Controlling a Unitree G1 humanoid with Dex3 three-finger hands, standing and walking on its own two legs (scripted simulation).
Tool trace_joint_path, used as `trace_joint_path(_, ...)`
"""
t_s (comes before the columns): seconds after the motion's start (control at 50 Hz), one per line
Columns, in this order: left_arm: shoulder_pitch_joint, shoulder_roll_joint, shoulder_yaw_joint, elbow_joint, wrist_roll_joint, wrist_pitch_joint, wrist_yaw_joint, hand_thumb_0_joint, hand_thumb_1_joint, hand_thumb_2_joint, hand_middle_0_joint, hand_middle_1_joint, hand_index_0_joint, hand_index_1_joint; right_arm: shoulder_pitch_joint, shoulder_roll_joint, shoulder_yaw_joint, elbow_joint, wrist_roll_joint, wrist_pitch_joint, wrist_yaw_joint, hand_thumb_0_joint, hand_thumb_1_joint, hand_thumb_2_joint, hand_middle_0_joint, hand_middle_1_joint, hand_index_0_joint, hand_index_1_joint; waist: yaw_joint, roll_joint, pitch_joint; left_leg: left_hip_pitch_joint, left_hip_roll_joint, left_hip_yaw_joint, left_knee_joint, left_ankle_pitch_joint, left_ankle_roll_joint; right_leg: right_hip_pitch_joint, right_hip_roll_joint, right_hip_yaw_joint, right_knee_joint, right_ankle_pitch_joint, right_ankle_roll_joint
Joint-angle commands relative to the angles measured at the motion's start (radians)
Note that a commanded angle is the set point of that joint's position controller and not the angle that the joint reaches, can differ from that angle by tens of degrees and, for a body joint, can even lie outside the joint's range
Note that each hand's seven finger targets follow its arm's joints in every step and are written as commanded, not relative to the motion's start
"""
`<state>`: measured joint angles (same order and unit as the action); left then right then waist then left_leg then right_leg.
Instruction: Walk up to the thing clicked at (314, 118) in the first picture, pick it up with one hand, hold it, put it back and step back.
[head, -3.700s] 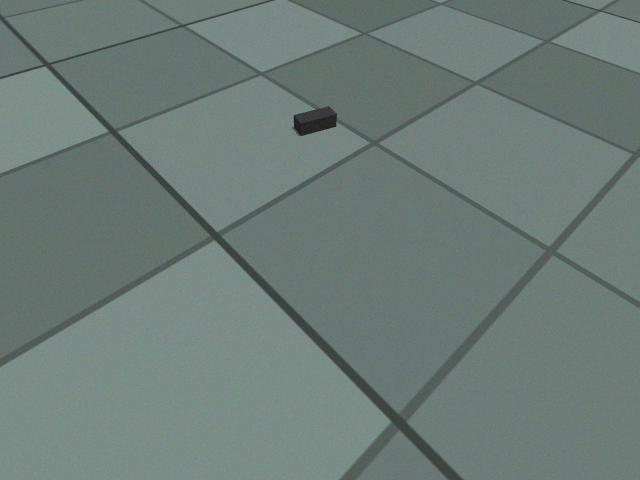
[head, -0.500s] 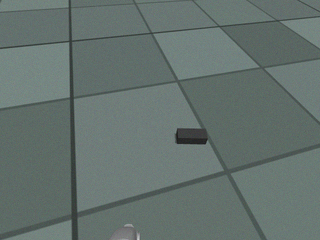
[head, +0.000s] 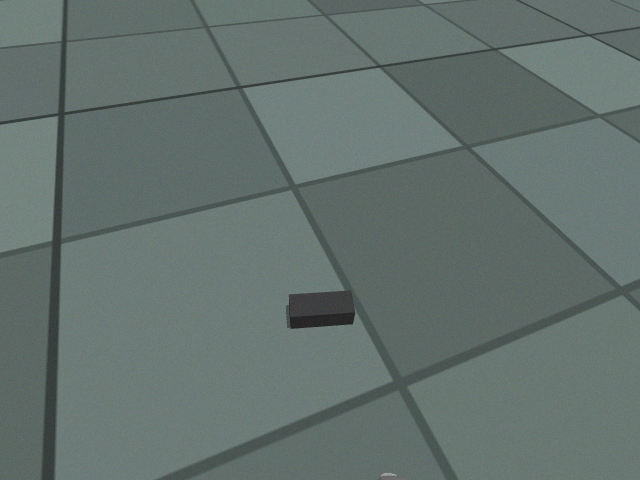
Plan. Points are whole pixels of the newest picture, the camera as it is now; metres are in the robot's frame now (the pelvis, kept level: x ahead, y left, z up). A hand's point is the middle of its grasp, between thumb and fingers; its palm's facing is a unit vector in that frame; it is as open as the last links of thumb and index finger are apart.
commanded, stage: walk up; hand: left
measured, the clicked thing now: (321, 309) +0.77 -0.04 -0.70
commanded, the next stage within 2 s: none
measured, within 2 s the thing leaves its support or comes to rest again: neither
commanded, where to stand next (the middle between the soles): +0.39 -0.21 m, yaw +5 degrees
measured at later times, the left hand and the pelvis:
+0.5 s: hand out of the picture +0.15 +0.15 -0.15, palm faces +0.00 -0.96 -0.27, open 7.4 cm; pelvis +0.13 -0.10 +0.01, yaw +2 degrees
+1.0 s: hand (301, 393) +0.27 +0.02 -0.10, palm faces +0.08 -0.90 -0.42, open 7.4 cm; pelvis +0.26 -0.26 +0.02, yaw +3 degrees
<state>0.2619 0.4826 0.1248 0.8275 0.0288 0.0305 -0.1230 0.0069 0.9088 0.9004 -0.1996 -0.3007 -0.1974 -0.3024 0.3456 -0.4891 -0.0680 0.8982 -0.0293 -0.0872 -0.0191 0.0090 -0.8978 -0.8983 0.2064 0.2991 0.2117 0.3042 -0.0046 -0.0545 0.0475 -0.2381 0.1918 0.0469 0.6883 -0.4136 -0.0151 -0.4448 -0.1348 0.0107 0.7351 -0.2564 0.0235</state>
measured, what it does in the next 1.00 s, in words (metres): steps to the right: left foot, then right foot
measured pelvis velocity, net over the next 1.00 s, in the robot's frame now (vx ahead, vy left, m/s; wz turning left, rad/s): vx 0.26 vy -0.26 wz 0.05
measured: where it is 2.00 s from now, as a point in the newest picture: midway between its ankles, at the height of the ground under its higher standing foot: (386, 451)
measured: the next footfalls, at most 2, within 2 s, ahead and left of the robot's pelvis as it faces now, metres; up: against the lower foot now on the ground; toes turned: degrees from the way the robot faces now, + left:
left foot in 0.38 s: +0.23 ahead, +0.01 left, +0.00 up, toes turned +8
right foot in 0.80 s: +0.33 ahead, -0.38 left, +0.00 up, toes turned -3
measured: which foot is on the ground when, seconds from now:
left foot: down 0.00-0.00, up 0.02-0.36, down 0.38-0.80, up 0.82-1.00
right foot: down 0.00-0.40, up 0.42-0.78, down 0.80-1.00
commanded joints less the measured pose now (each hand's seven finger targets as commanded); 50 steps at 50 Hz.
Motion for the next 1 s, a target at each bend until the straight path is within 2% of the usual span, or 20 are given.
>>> trace_joint_path(0.0,0.261,0.304,0.092,-0.015,0.026,-0.052,0.041,0.000,0.900,0.900,-0.200,-0.300,-0.200,-0.300,-0.054,-0.082,-0.011,-0.108,0.019,-0.009,-0.028,0.000,-0.900,-0.900,0.200,0.300,0.200,0.300,0.176,-0.370,-0.035,-0.596,-0.215,0.027,0.540,-0.191,0.063,0.421,-0.152,0.441,-0.436,-0.352,-0.138)
trace_joint_path(0.02,0.168,0.334,0.083,-0.044,0.010,-0.053,0.048,0.000,0.900,0.900,-0.200,-0.300,-0.200,-0.300,-0.074,-0.151,-0.036,-0.112,0.022,-0.007,-0.041,0.000,-0.900,-0.900,0.200,0.300,0.200,0.300,0.131,-0.316,-0.005,-0.592,-0.172,-0.051,0.601,-0.165,0.056,0.358,-0.239,0.601,-0.529,-0.316,-0.223)
trace_joint_path(0.04,0.103,0.335,0.082,-0.071,-0.001,-0.053,0.054,0.000,0.900,0.900,-0.200,-0.300,-0.200,-0.300,-0.067,-0.188,-0.042,-0.091,0.026,-0.010,-0.045,0.000,-0.900,-0.900,0.200,0.300,0.200,0.300,0.105,-0.279,0.017,-0.564,-0.115,-0.075,0.596,-0.124,0.059,0.294,-0.254,0.604,-0.531,-0.292,-0.258)
trace_joint_path(0.12,0.043,0.206,0.042,-0.070,-0.010,-0.067,0.072,0.000,0.900,0.900,-0.200,-0.300,-0.200,-0.300,0.033,-0.170,-0.032,-0.003,0.040,-0.022,-0.022,0.000,-0.900,-0.900,0.200,0.300,0.200,0.300,0.041,-0.183,0.004,-0.409,-0.093,-0.052,0.401,-0.007,0.060,0.255,-0.114,0.223,-0.332,0.096,-0.251)
trace_joint_path(0.26,0.061,0.177,0.013,-0.125,0.004,-0.071,0.069,0.000,0.900,0.900,-0.200,-0.300,-0.200,-0.300,-0.016,-0.130,-0.033,-0.044,0.030,-0.023,-0.003,0.000,-0.900,-0.900,0.200,0.300,0.200,0.300,0.066,-0.100,-0.025,-0.242,-0.142,0.024,0.085,0.099,0.049,0.229,-0.124,0.166,-0.357,0.108,-0.260)
trace_joint_path(0.32,-0.015,0.174,0.003,-0.157,0.000,-0.057,0.062,0.000,0.900,0.900,-0.200,-0.300,-0.200,-0.300,0.071,-0.124,-0.045,-0.019,0.033,-0.030,-0.007,0.000,-0.900,-0.900,0.200,0.300,0.200,0.300,-0.015,-0.028,-0.020,0.042,-0.176,0.057,-0.095,0.257,0.060,0.048,-0.076,0.074,-0.260,0.005,-0.207)
trace_joint_path(0.34,-0.004,0.141,-0.010,-0.171,0.000,-0.058,0.059,0.000,0.900,0.900,-0.200,-0.300,-0.200,-0.300,0.156,-0.151,-0.057,0.001,0.026,-0.037,-0.018,0.000,-0.900,-0.900,0.200,0.300,0.200,0.300,-0.061,0.045,-0.078,0.235,-0.173,0.012,-0.155,0.257,0.080,-0.026,-0.041,0.033,-0.100,0.130,-0.177)
trace_joint_path(0.36,0.045,0.083,-0.027,-0.170,-0.005,-0.059,0.058,0.000,0.900,0.900,-0.200,-0.300,-0.200,-0.300,0.219,-0.213,-0.077,0.004,0.013,-0.042,-0.032,0.000,-0.900,-0.900,0.200,0.300,0.200,0.300,-0.089,0.211,-0.128,0.362,-0.046,-0.202,-0.259,0.119,0.125,-0.132,0.048,-0.033,0.153,0.065,-0.127)
trace_joint_path(0.38,0.104,0.046,-0.030,-0.163,-0.003,-0.052,0.056,0.000,0.900,0.900,-0.200,-0.300,-0.200,-0.300,0.220,-0.279,-0.092,-0.026,0.001,-0.043,-0.042,0.000,-0.900,-0.900,0.200,0.300,0.200,0.300,-0.057,0.308,-0.125,0.411,0.207,-0.644,-0.364,-0.020,0.204,-0.322,0.146,-0.031,0.329,-0.244,-0.067)
trace_joint_path(0.42,0.131,0.203,0.012,-0.125,0.009,-0.021,0.066,0.000,0.900,0.900,-0.200,-0.300,-0.200,-0.300,0.094,-0.298,-0.098,-0.069,0.041,-0.036,-0.046,0.000,-0.900,-0.900,0.200,0.300,0.200,0.300,-0.028,0.138,-0.043,0.257,0.319,-0.740,-0.429,-0.191,0.329,-0.329,0.064,0.091,0.469,-0.246,-0.053)
trace_joint_path(0.48,0.097,0.182,0.023,-0.088,0.011,-0.021,0.059,0.000,0.900,0.900,-0.200,-0.300,-0.200,-0.300,0.025,-0.203,-0.067,-0.081,0.029,-0.041,-0.041,0.000,-0.900,-0.900,0.200,0.300,0.200,0.300,0.007,0.068,0.053,0.044,0.146,-0.400,-0.420,-0.001,0.226,-0.207,0.031,0.122,0.397,-0.131,-0.032)
trace_joint_path(0.54,0.120,0.154,0.023,-0.078,0.008,-0.014,0.040,0.000,0.900,0.900,-0.200,-0.300,-0.200,-0.300,-0.003,-0.224,-0.069,-0.076,0.024,-0.047,-0.026,0.000,-0.900,-0.900,0.200,0.300,0.200,0.300,0.022,0.177,0.074,-0.081,0.087,-0.228,-0.415,0.004,0.217,-0.129,0.016,0.070,0.315,-0.052,-0.013)
trace_joint_path(0.66,0.022,0.136,0.027,-0.081,-0.001,-0.008,0.008,0.000,0.900,0.900,-0.200,-0.300,-0.200,-0.300,-0.053,-0.290,-0.092,-0.086,0.009,-0.040,-0.009,0.000,-0.900,-0.900,0.200,0.300,0.200,0.300,0.011,0.292,0.045,-0.150,0.063,-0.135,-0.408,-0.184,0.201,-0.002,0.000,-0.002,0.060,-0.034,-0.015)
trace_joint_path(0.76,0.202,0.175,0.053,0.028,0.001,-0.044,0.033,0.000,0.900,0.900,-0.200,-0.300,-0.200,-0.300,-0.052,-0.209,-0.067,-0.071,-0.008,-0.003,-0.004,0.000,-0.900,-0.900,0.200,0.300,0.200,0.300,0.104,0.054,-0.057,-0.284,-0.029,-0.035,-0.003,-0.241,0.153,0.370,0.101,-0.091,-0.114,-0.122,-0.033)
trace_joint_path(0.78,0.274,0.214,0.064,0.049,0.011,-0.059,0.047,0.000,0.900,0.900,-0.200,-0.300,-0.200,-0.300,-0.008,-0.125,-0.039,-0.065,-0.010,0.007,0.001,0.000,-0.900,-0.900,0.200,0.300,0.200,0.300,0.135,-0.168,-0.066,-0.363,-0.107,0.053,0.289,-0.203,0.127,0.441,0.058,0.005,-0.241,-0.253,-0.049)
trace_joint_path(0.8,0.295,0.267,0.065,0.034,0.017,-0.073,0.064,0.000,0.900,0.900,-0.200,-0.300,-0.200,-0.300,-0.019,-0.032,-0.004,-0.084,0.003,0.010,0.000,0.000,-0.900,-0.900,0.200,0.300,0.200,0.300,0.159,-0.339,-0.001,-0.551,-0.224,-0.008,0.537,-0.181,0.077,0.383,-0.123,0.376,-0.414,-0.509,-0.086)
trace_joint_path(0.82,0.200,0.317,0.061,-0.010,0.011,-0.078,0.069,0.000,0.900,0.900,-0.200,-0.300,-0.200,-0.300,-0.064,-0.123,-0.033,-0.104,0.019,0.012,-0.010,0.000,-0.900,-0.900,0.200,0.300,0.200,0.300,0.134,-0.289,0.037,-0.593,-0.209,-0.105,0.589,-0.117,0.059,0.303,-0.254,0.633,-0.597,-0.625,-0.176)
trace_joint_path(0.84,0.106,0.340,0.061,-0.030,-0.007,-0.079,0.073,0.000,0.900,0.900,-0.200,-0.300,-0.200,-0.300,-0.062,-0.183,-0.045,-0.088,0.018,0.009,-0.012,0.000,-0.900,-0.900,0.200,0.300,0.200,0.300,0.094,-0.255,0.095,-0.569,-0.144,-0.148,0.588,-0.063,0.060,0.209,-0.293,0.687,-0.645,-0.683,-0.220)
trace_joint_path(0.9,0.044,0.235,0.029,-0.024,-0.027,-0.107,0.091,0.000,0.900,0.900,-0.200,-0.300,-0.200,-0.300,0.030,-0.184,-0.044,-0.009,0.039,0.007,0.015,0.000,-0.900,-0.900,0.200,0.300,0.200,0.300,0.021,-0.120,0.067,-0.469,-0.101,-0.161,0.480,0.112,0.057,0.243,-0.160,0.329,-0.500,-0.318,-0.163)
trace_joint_path(0.98,0.109,0.187,0.001,-0.003,-0.034,-0.144,0.118,0.000,0.900,0.900,-0.200,-0.300,-0.200,-0.300,0.022,-0.126,-0.036,-0.015,0.024,0.041,0.037,0.000,-0.900,-0.900,0.200,0.300,0.200,0.300,0.025,-0.048,0.067,-0.388,-0.151,-0.179,0.372,0.161,0.037,0.256,-0.158,0.152,-0.417,0.322,-0.162)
